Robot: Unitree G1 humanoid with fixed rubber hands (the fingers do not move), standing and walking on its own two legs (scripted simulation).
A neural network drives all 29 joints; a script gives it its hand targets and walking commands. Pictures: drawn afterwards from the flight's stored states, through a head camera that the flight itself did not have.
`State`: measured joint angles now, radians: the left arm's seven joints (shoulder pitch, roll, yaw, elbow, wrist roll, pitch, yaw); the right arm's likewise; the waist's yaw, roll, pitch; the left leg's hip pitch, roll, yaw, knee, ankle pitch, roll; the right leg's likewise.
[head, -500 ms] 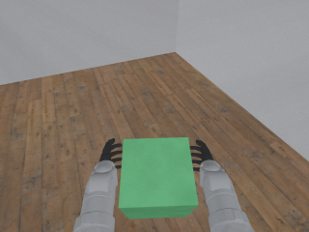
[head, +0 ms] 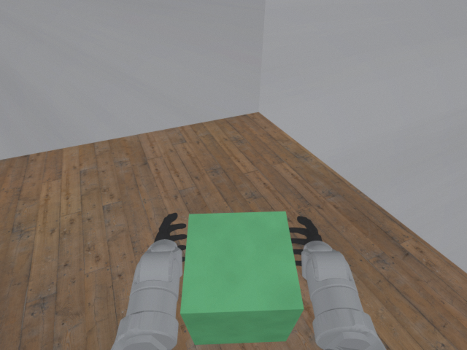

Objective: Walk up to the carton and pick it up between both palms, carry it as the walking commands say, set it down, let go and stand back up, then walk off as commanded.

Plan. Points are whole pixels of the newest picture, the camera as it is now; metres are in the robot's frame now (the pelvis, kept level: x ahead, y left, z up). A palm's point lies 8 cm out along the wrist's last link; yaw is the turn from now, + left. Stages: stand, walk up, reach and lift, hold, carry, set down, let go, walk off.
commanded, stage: reach and lift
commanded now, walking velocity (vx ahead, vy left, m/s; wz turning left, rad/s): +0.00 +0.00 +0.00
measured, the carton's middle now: (239, 279) +0.30 +0.01 -0.03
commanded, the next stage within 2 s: hold in 1.08 s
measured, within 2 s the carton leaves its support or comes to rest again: neither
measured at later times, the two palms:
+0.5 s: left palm (166, 246) +0.30 +0.15 +0.06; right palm (315, 256) +0.30 -0.12 +0.06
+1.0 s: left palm (166, 249) +0.30 +0.15 +0.06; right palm (318, 261) +0.29 -0.13 +0.06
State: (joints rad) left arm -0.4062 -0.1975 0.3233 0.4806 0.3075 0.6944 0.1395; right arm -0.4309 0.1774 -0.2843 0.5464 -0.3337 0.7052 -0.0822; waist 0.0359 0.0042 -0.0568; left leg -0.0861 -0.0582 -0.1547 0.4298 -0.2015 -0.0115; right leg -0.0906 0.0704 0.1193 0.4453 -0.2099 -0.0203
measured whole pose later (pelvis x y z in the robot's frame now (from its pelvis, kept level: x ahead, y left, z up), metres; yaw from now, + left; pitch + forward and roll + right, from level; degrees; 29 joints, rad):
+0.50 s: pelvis +0.00 +0.01 +0.00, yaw +0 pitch -7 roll +0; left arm -0.40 -0.20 0.32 0.45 0.33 0.70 0.08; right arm -0.41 0.19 -0.29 0.49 -0.32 0.72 -0.08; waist 0.00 -0.01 -0.05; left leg -0.11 -0.06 -0.14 0.45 -0.21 0.01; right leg -0.10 0.06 0.12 0.43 -0.20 0.00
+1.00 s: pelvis +0.00 +0.01 +0.00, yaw +0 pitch -8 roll +0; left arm -0.37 -0.18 0.27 0.39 0.30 0.72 0.07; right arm -0.34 0.17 -0.24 0.39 -0.31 0.76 -0.04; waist 0.00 0.00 -0.03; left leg -0.09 -0.07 -0.13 0.43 -0.20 0.01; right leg -0.09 0.05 0.12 0.43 -0.20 0.00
